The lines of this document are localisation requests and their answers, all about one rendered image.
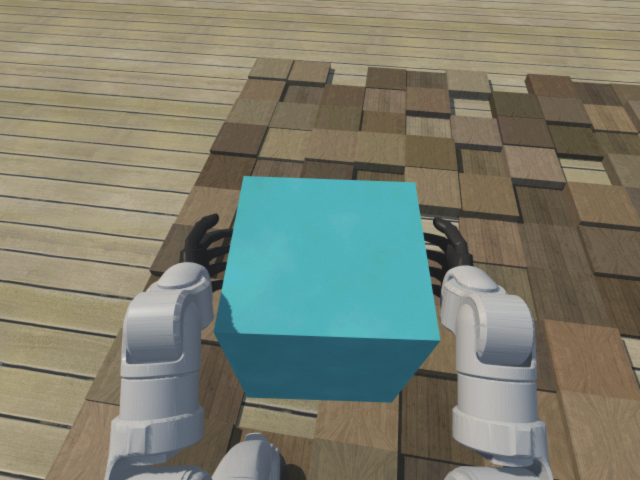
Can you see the robot left shin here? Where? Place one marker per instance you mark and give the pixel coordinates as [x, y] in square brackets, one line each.
[256, 436]

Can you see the robot left hand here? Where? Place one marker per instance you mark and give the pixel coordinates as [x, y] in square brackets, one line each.
[196, 245]

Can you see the left robot thigh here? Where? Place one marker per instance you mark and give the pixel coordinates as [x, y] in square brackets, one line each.
[250, 460]

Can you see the right robot forearm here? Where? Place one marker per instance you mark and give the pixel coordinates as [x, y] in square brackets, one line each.
[497, 413]

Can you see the left robot forearm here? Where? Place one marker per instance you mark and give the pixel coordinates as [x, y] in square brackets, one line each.
[161, 354]

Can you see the robot right hand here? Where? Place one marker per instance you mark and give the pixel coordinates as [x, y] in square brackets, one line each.
[455, 248]

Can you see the carton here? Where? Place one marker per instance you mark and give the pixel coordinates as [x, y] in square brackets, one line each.
[327, 292]

